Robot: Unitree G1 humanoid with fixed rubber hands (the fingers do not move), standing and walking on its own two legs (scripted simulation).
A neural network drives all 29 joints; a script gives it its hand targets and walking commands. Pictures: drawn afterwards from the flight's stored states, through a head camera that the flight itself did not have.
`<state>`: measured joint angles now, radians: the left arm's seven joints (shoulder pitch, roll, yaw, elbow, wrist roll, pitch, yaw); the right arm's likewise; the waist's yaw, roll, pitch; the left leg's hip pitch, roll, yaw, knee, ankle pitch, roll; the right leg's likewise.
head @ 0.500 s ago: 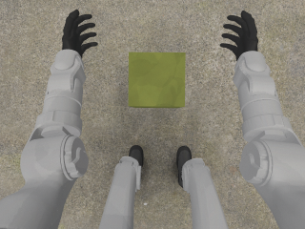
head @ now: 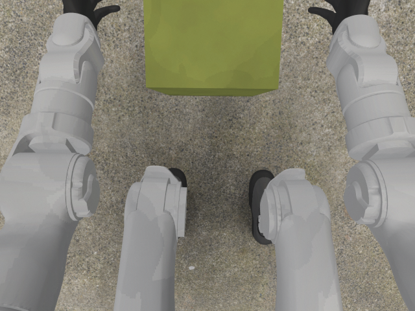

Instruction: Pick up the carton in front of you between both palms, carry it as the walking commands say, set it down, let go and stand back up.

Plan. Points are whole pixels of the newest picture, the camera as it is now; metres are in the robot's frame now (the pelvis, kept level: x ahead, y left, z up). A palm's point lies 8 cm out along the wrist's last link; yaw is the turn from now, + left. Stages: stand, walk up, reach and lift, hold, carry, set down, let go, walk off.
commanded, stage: reach and lift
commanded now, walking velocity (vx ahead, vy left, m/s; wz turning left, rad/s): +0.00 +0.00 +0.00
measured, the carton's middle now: (212, 41) +0.54 +0.03 -0.30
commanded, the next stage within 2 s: none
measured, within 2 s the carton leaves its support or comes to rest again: leaves its support in 1.08 s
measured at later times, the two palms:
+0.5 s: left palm (110, 26) +0.54 +0.21 -0.23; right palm (316, 28) +0.55 -0.15 -0.23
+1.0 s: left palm (125, 26) +0.55 +0.18 -0.23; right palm (303, 27) +0.55 -0.12 -0.23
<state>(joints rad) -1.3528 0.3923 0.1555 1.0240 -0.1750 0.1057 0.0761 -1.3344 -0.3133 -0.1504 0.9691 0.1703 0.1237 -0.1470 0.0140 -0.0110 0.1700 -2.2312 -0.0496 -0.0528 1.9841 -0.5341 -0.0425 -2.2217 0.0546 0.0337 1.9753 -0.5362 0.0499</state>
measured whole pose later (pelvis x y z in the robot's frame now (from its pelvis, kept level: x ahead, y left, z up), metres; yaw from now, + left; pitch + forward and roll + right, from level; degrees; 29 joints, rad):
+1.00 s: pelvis +0.00 +0.00 -0.06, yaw +0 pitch +36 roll +0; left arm -1.51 0.31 0.18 1.12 -0.09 0.14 0.07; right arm -1.48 -0.24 -0.25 1.07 0.06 0.13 -0.13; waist 0.03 -0.03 0.39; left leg -2.25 -0.03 -0.04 2.22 -0.59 -0.03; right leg -2.25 0.07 0.04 2.22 -0.59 0.06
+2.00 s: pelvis +0.02 +0.00 +0.15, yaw +1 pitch +38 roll +0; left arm -0.83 -0.02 0.40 0.65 0.19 0.38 0.03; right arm -0.82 0.06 -0.42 0.64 -0.17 0.36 -0.08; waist 0.01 -0.02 -0.22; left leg -1.68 -0.10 -0.11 1.52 -0.49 -0.05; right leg -1.67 0.11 0.10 1.52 -0.50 0.06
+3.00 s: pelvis +0.09 +0.00 +0.35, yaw +2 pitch -3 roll +0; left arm -0.28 -0.16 0.28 0.40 0.28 0.61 0.00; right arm -0.28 0.16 -0.28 0.41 -0.27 0.59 -0.01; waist 0.00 0.00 -0.06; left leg -0.19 -0.05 -0.14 0.46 -0.23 -0.01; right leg -0.18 0.05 0.15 0.47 -0.24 0.01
